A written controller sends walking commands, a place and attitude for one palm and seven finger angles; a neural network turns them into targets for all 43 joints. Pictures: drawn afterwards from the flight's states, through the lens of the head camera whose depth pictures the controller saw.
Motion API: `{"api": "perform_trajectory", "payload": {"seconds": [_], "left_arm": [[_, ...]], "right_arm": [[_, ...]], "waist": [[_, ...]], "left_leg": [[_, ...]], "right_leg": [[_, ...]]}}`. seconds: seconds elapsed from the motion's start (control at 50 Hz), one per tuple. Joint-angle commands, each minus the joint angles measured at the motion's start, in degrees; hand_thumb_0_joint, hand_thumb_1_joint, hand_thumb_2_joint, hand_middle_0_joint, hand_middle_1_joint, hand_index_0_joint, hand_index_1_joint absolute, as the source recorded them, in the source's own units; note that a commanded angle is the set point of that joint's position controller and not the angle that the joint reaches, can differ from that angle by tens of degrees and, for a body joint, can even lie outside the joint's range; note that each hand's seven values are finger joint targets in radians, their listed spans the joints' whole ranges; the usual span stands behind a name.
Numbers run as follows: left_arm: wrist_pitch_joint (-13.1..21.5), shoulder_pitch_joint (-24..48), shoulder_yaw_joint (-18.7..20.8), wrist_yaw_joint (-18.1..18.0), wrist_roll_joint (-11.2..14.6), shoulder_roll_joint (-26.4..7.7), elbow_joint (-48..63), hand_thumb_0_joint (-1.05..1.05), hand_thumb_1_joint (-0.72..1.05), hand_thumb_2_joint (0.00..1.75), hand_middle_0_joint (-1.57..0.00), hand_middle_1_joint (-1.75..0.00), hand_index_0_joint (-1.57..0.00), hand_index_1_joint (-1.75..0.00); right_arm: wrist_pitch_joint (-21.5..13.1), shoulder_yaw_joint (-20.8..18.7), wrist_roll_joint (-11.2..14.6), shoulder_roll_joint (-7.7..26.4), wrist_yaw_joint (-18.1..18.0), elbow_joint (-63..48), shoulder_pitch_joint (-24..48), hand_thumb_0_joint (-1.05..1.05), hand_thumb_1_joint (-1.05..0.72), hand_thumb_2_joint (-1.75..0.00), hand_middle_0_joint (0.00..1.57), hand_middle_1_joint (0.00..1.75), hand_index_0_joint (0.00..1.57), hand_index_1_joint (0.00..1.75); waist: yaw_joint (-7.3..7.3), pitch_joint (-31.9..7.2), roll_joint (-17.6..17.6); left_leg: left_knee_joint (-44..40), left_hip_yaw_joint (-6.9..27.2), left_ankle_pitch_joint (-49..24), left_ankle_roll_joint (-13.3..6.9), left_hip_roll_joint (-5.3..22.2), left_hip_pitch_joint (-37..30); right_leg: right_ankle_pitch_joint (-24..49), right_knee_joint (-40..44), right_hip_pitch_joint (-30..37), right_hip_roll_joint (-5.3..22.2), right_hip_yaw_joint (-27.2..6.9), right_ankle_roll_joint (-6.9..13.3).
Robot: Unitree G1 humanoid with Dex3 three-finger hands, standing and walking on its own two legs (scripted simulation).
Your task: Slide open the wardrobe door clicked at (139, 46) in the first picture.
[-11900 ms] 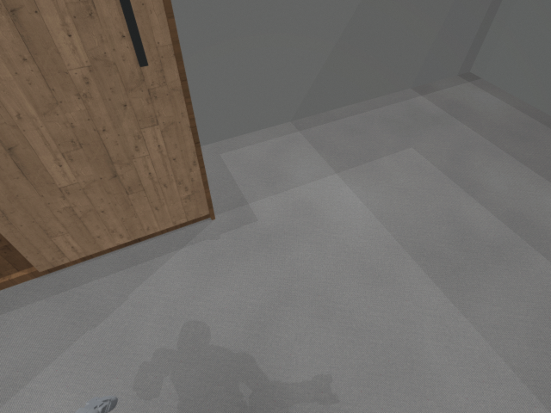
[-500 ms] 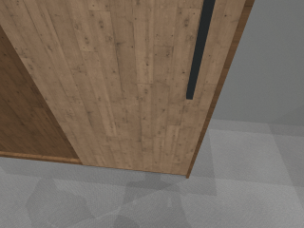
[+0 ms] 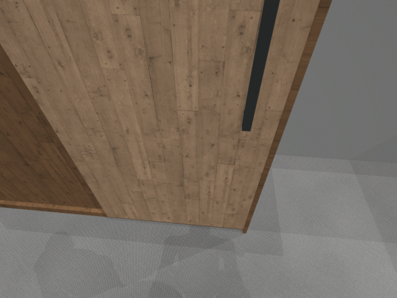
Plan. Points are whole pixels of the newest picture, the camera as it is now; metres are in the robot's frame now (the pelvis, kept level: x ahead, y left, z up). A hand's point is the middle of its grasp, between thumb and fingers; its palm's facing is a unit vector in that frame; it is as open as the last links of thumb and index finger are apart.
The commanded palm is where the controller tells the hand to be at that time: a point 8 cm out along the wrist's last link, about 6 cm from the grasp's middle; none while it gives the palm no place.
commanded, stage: shuffle to correct the standing spot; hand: right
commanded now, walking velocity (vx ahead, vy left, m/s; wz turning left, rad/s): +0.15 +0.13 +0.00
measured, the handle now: (256, 70) +0.55 -0.10 +0.19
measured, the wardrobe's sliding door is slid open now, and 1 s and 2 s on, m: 0.00 0.00 0.00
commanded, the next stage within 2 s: come to a stop and stand still in 0.28 s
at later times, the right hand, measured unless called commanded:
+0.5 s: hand out of the picture +0.00 -0.11 -0.19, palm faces +0.14 +0.98 -0.10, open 7.3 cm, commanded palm none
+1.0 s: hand out of the picture +0.06 -0.17 -0.18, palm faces +0.04 +0.97 -0.24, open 7.3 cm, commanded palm none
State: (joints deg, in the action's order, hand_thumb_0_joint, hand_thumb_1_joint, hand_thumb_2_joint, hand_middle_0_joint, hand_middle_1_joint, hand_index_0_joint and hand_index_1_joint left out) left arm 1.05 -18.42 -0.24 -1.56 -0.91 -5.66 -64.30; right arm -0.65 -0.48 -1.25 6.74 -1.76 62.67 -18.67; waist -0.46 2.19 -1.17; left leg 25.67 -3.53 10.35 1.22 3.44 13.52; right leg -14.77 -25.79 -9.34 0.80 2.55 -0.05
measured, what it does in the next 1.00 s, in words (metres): stands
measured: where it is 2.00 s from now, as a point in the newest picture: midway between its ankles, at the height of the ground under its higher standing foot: outside the picture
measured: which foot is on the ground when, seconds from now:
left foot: down 0.00-1.00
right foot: down 0.00-1.00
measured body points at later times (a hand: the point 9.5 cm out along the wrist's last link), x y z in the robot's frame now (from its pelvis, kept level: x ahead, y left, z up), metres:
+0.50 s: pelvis +0.07 +0.03 -0.01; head +0.08 +0.01 +0.44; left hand +0.05 +0.24 -0.16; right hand -0.01 -0.16 -0.18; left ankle +0.04 +0.13 -0.74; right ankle +0.01 -0.09 -0.74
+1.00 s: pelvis +0.03 +0.02 -0.01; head +0.05 +0.03 +0.44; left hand +0.09 +0.25 -0.16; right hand +0.06 -0.22 -0.16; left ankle +0.04 +0.13 -0.74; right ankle +0.02 -0.09 -0.74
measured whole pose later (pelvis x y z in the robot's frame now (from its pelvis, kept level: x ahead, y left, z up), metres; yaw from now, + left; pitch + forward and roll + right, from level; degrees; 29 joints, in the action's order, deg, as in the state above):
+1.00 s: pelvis +0.03 +0.02 -0.01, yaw -2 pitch -1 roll +0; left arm 0.0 -13.8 1.6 -1.2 -1.1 -10.2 -57.1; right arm -0.1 -0.5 -1.2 9.7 -2.4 58.8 -14.9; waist 0.7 2.1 1.4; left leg 33.0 -5.8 17.7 -0.5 2.3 14.3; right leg -19.1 -33.0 -12.9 2.4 5.7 0.2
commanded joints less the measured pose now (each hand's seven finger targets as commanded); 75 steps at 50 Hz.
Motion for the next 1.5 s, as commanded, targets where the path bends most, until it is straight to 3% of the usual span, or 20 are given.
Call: {"api": "perform_trajectory", "payload": {"seconds": [0.0,0.1,0.18,0.24,0.3,0.36,0.4,0.44,0.46,0.48,0.54,0.58,0.8,0.82,0.84,0.86,0.9,0.94,1.06,1.48], "left_arm": [[0.57,-4.57,0.98,-0.13,0.18,-4.76,1.03,0.0,0.9,0.9,-0.2,-0.3,-0.2,-0.3],[-0.15,-5.09,2.1,-0.12,-0.41,-6.6,1.19,0.0,0.9,0.9,-0.2,-0.3,-0.2,-0.3],[-0.03,-5.2,2.55,-0.24,-0.46,-6.66,2.0,0.0,0.9,0.9,-0.2,-0.3,-0.2,-0.3],[0.33,-5.24,2.37,-0.34,-0.46,-5.17,2.37,0.0,0.9,0.9,-0.2,-0.3,-0.2,-0.3],[0.47,-4.91,1.76,-0.37,-0.48,-2.56,3.0,0.0,0.9,0.9,-0.2,-0.3,-0.2,-0.3],[0.44,-2.42,1.7,-0.23,-0.44,-2.11,3.6,0.0,0.9,0.9,-0.2,-0.3,-0.2,-0.3],[0.69,-5.32,1.21,-0.17,-0.22,-1.07,1.79,0.0,0.9,0.9,-0.2,-0.3,-0.2,-0.3],[1.28,-9.18,1.47,-0.97,-0.19,-4.6,-1.24,0.0,0.9,0.9,-0.2,-0.3,-0.2,-0.3],[1.09,-7.99,1.33,-1.48,0.06,-5.01,-1.71,0.0,0.9,0.9,-0.2,-0.3,-0.2,-0.3],[0.89,-6.42,1.2,-1.85,0.35,-4.79,-1.38,0.0,0.9,0.9,-0.2,-0.3,-0.2,-0.3],[0.28,-4.6,1.72,-2.16,0.78,-4.84,0.89,0.0,0.9,0.9,-0.2,-0.3,-0.2,-0.3],[0.0,-3.7,2.11,-2.13,0.75,-4.72,1.52,0.0,0.9,0.9,-0.2,-0.3,-0.2,-0.3],[-0.49,-0.28,2.35,-1.28,0.09,-5.93,3.43,0.0,0.9,0.9,-0.2,-0.3,-0.2,-0.3],[-0.64,6.51,3.92,-0.24,1.14,-11.52,8.09,0.0,0.9,0.9,-0.2,-0.3,-0.2,-0.3],[-1.2,4.57,3.12,0.47,0.86,-6.5,10.2,0.0,0.9,0.9,-0.2,-0.3,-0.2,-0.3],[-1.42,3.6,2.71,0.72,0.78,-5.66,9.93,0.0,0.9,0.9,-0.2,-0.3,-0.2,-0.3],[-0.51,-1.04,2.5,1.02,0.2,-6.62,9.0,0.0,0.9,0.9,-0.2,-0.3,-0.2,-0.3],[0.03,0.77,2.36,0.77,-0.2,-9.4,9.8,0.0,0.9,0.9,-0.2,-0.3,-0.2,-0.3],[-0.21,1.63,1.65,0.79,-0.43,-10.83,11.03,0.0,0.9,0.9,-0.2,-0.3,-0.2,-0.3],[0.91,-2.02,0.48,0.42,0.12,-8.98,3.27,0.0,0.9,0.9,-0.2,-0.3,-0.2,-0.3]], "right_arm": [[-0.82,-0.77,0.14,4.16,-0.53,-1.3,-5.06,0.0,-0.9,-0.9,0.2,0.3,0.2,0.3],[-0.06,-1.4,-0.52,3.38,0.21,-1.81,-5.06,0.0,-0.9,-0.9,0.2,0.3,0.2,0.3],[-0.34,-1.65,-0.75,2.84,0.69,-1.78,-6.79,0.0,-0.9,-0.9,0.2,0.3,0.2,0.3],[-0.83,-2.12,-0.48,3.64,0.61,-1.16,-9.47,0.0,-0.9,-0.9,0.2,0.3,0.2,0.3],[-1.12,-3.1,-0.2,6.25,0.27,0.12,-12.57,0.0,-0.9,-0.9,0.2,0.3,0.2,0.3],[-0.9,-3.23,-0.28,6.02,0.05,0.19,-12.02,0.0,-0.9,-0.9,0.2,0.3,0.2,0.3],[-0.74,-2.72,0.06,4.33,-0.19,-0.57,-8.65,0.0,-0.9,-0.9,0.2,0.3,0.2,0.3],[-0.92,-1.65,0.13,1.54,-0.23,-0.99,-7.5,0.0,-0.9,-0.9,0.2,0.3,0.2,0.3],[-0.81,-1.58,0.28,1.71,-0.49,-0.48,-7.43,0.0,-0.9,-0.9,0.2,0.3,0.2,0.3],[-0.79,-1.57,0.41,2.3,-0.78,0.26,-8.54,0.0,-0.9,-0.9,0.2,0.3,0.2,0.3],[-0.92,-1.95,0.33,4.53,-1.21,0.46,-8.99,0.0,-0.9,-0.9,0.2,0.3,0.2,0.3],[-0.59,-1.95,0.07,4.83,-1.33,-0.66,-7.75,0.0,-0.9,-0.9,0.2,0.3,0.2,0.3],[-0.3,-1.91,-0.01,5.7,-1.12,-3.67,-4.07,0.0,-0.9,-0.9,0.2,0.3,0.2,0.3],[-0.55,-2.21,0.28,10.16,-2.77,-1.89,-6.94,0.0,-0.9,-0.9,0.2,0.3,0.2,0.3],[-1.21,-2.21,0.09,12.02,-2.28,-5.59,-3.0,0.0,-0.9,-0.9,0.2,0.3,0.2,0.3],[-1.42,-1.67,-0.18,11.17,-1.91,-6.38,-0.78,0.0,-0.9,-0.9,0.2,0.3,0.2,0.3],[-1.71,-1.61,0.28,10.47,-1.59,-7.77,2.71,0.0,-0.9,-0.9,0.2,0.3,0.2,0.3],[-0.63,-1.16,0.41,9.11,-1.25,-8.16,2.28,0.0,-0.9,-0.9,0.2,0.3,0.2,0.3],[0.13,-0.45,0.21,9.28,-0.22,-7.73,2.58,0.0,-0.9,-0.9,0.2,0.3,0.2,0.3],[-1.0,0.04,0.53,9.48,-0.15,-3.14,0.6,0.0,-0.9,-0.9,0.2,0.3,0.2,0.3]], "waist": [[-0.07,3.2,1.41],[0.29,6.39,5.01],[-0.18,8.58,4.25],[-0.86,7.25,0.18],[-1.25,4.1,-9.87],[-0.78,3.42,-8.01],[1.55,2.87,-2.15],[1.64,1.42,10.61],[0.88,1.69,14.3],[0.14,2.49,12.18],[0.22,-0.36,2.25],[0.32,-0.53,0.27],[-0.19,-4.33,-1.41],[-1.4,-1.57,0.21],[0.98,-3.22,-2.16],[1.33,-3.99,-3.94],[3.23,-6.09,2.32],[1.06,-2.02,9.25],[0.44,5.43,0.91],[0.39,0.73,0.25]], "left_leg": [[-4.36,3.69,1.52,-2.24,2.72,-2.13],[1.07,0.52,11.07,-2.25,-0.05,1.97],[2.7,0.02,9.73,-2.64,-0.35,1.85],[-0.63,3.08,9.51,-3.44,2.14,-0.83],[-5.58,9.74,5.12,-6.97,7.82,-6.48],[-6.07,10.81,0.53,-10.62,10.46,-4.47],[-1.39,6.54,-4.09,-8.66,7.9,0.69],[5.47,-0.86,-7.01,-3.49,1.47,3.35],[4.67,-1.6,-6.5,-2.4,1.3,0.77],[2.39,-0.55,-10.96,-2.12,1.65,-1.21],[3.37,0.22,-33.23,-2.24,4.15,-5.8],[4.73,0.6,-36.29,-2.19,4.85,-5.62],[3.04,2.95,-26.81,-3.75,5.36,-5.16],[-0.31,8.14,-40.89,-1.88,8.19,-2.43],[-1.39,10.72,-32.49,-5.82,11.69,-4.67],[-2.96,9.62,-20.46,-7.95,10.99,-2.04],[2.48,5.85,-12.85,-6.49,6.94,-0.78],[3.8,2.25,-0.37,-3.71,2.08,0.28],[-1.52,4.0,11.55,-3.36,1.66,2.56],[-3.23,4.58,1.74,-3.5,3.6,-0.8]], "right_leg": [[-0.1,7.25,-5.91,4.71,-4.04,0.91],[-18.18,12.37,-8.83,8.09,-8.45,2.89],[-17.99,11.55,-11.31,9.03,-10.11,4.33],[-9.64,4.66,-11.63,6.26,-6.03,3.45],[-6.29,-9.11,-14.71,1.09,2.49,1.31],[-10.48,-13.99,-14.13,2.68,3.1,1.21],[-1.1,-3.94,-4.96,3.57,2.77,1.09],[28.23,-0.67,3.61,10.1,-3.35,2.81],[40.42,-0.84,3.23,11.31,-3.13,3.52],[47.71,-2.63,3.26,10.35,-1.97,3.01],[37.7,-4.27,2.25,7.04,0.94,0.68],[34.16,-3.04,1.65,6.52,1.38,0.66],[22.79,-2.01,1.59,6.48,0.74,0.53],[13.76,-13.16,-3.31,6.7,3.64,-0.7],[-7.75,-13.15,-8.59,3.52,1.73,-0.08],[-10.08,-11.57,-6.7,3.45,1.89,-0.01],[2.67,-1.52,-0.44,3.74,-0.18,0.6],[10.53,1.54,-4.46,8.07,-4.6,2.69],[-10.14,8.29,-10.56,6.18,-4.93,2.62],[3.16,6.09,-3.62,5.71,-1.91,1.86]]}}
